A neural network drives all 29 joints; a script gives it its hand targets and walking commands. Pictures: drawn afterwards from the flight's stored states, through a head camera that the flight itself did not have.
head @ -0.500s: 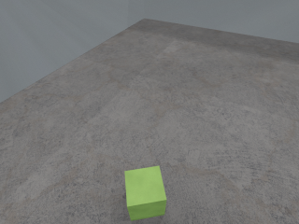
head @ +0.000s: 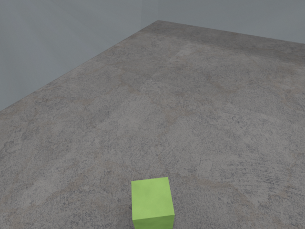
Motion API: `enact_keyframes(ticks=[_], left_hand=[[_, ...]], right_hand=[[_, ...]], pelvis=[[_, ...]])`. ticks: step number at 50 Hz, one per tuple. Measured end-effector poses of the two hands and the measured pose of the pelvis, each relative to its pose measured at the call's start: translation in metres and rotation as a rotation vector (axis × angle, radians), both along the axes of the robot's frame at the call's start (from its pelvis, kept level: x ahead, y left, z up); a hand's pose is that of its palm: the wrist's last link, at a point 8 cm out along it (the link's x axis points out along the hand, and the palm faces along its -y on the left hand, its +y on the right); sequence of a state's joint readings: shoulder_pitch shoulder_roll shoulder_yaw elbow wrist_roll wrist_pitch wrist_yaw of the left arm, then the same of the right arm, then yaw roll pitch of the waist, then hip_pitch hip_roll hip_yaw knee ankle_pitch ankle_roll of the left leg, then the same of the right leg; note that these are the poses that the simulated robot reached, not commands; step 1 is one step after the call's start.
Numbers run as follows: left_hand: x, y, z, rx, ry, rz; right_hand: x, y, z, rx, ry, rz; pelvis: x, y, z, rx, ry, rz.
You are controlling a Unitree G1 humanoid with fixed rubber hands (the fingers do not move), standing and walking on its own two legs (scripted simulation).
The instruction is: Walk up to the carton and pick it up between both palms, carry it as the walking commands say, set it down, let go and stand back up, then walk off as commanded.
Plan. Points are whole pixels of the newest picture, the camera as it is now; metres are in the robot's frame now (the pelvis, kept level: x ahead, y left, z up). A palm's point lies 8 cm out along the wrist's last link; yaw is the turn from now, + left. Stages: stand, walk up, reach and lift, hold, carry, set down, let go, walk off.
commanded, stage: walk off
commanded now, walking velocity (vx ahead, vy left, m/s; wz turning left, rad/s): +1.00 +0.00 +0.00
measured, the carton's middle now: (152, 205) +0.43 +0.04 -0.64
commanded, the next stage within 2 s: none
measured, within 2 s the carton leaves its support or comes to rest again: neither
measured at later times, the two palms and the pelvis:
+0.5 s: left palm (55, 221) +0.21 +0.32 -0.14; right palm (197, 176) +0.34 -0.13 -0.14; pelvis +0.25 +0.09 +0.00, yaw +5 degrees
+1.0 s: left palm (107, 110) +0.72 +0.25 -0.16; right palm (191, 148) +0.46 -0.13 -0.13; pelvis +0.60 +0.06 -0.02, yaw +8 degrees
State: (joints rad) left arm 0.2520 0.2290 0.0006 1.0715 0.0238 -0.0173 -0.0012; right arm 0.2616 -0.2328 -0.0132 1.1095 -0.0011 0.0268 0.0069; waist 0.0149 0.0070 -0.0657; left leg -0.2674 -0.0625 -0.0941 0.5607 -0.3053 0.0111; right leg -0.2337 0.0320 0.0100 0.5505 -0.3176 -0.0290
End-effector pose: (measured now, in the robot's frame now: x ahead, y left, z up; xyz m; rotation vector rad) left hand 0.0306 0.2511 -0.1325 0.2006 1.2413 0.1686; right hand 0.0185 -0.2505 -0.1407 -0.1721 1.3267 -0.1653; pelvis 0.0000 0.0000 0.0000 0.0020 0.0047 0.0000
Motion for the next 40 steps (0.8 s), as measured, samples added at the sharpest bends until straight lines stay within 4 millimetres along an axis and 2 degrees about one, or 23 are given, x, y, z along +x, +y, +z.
enact_keyframes(ticks=[2,4,8,11,16,18,19,21,24,27,30,33,36,38,40], left_hand=[[-0.004,-0.007,-0.003,-0.016,-0.010,0.042],[-0.013,-0.012,-0.005,-0.032,0.009,0.088],[-0.034,-0.019,-0.005,-0.062,0.107,0.166],[-0.039,-0.018,-0.004,-0.081,0.173,0.217],[-0.024,0.001,-0.012,-0.110,0.268,0.293],[-0.007,0.014,-0.018,-0.119,0.313,0.288],[0.008,0.022,-0.019,-0.120,0.324,0.272],[0.052,0.040,-0.019,-0.109,0.293,0.236],[0.145,0.067,-0.014,-0.080,0.153,0.183],[0.251,0.082,0.006,-0.065,0.008,0.115],[0.357,0.089,0.022,-0.060,-0.129,0.009],[0.460,0.085,0.030,-0.068,-0.255,-0.083],[0.557,0.068,0.033,-0.091,-0.362,-0.170],[0.617,0.049,0.034,-0.118,-0.425,-0.224],[0.673,0.025,0.033,-0.148,-0.478,-0.271]], right_hand=[[0.016,0.005,-0.004,0.011,0.002,0.032],[0.043,0.011,-0.003,0.021,-0.027,0.077],[0.116,0.027,0.008,0.044,-0.135,0.149],[0.178,0.044,0.017,0.051,-0.203,0.197],[0.287,0.085,0.021,0.041,-0.300,0.271],[0.322,0.100,0.019,0.028,-0.355,0.263],[0.333,0.105,0.019,0.028,-0.375,0.244],[0.340,0.111,0.016,0.031,-0.361,0.207],[0.328,0.117,0.007,0.040,-0.235,0.157],[0.301,0.122,0.007,0.032,-0.069,0.086],[0.263,0.127,0.015,0.028,0.088,0.011],[0.216,0.136,0.028,0.022,0.271,-0.079],[0.176,0.150,0.049,0.012,0.459,-0.186],[0.161,0.161,0.063,0.016,0.574,-0.248],[0.157,0.173,0.074,0.038,0.675,-0.302]], pelvis=[[0.009,-0.001,-0.003,-0.013,0.011,0.021],[0.019,0.001,-0.002,-0.019,0.022,0.033],[0.049,0.010,0.002,-0.023,0.031,0.056],[0.078,0.021,0.003,-0.020,0.030,0.074],[0.140,0.052,-0.008,-0.004,0.031,0.090],[0.163,0.067,-0.015,0.017,0.026,0.085],[0.174,0.072,-0.016,0.017,0.025,0.086],[0.198,0.080,-0.014,0.013,0.024,0.089],[0.237,0.087,-0.006,0.014,0.023,0.096],[0.274,0.097,0.009,-0.039,0.051,0.079],[0.305,0.103,0.017,-0.084,0.080,0.075],[0.336,0.103,0.014,-0.089,0.102,0.085],[0.374,0.097,0.006,-0.064,0.111,0.089],[0.403,0.092,-0.002,-0.046,0.112,0.089],[0.434,0.085,-0.012,-0.034,0.111,0.087]])
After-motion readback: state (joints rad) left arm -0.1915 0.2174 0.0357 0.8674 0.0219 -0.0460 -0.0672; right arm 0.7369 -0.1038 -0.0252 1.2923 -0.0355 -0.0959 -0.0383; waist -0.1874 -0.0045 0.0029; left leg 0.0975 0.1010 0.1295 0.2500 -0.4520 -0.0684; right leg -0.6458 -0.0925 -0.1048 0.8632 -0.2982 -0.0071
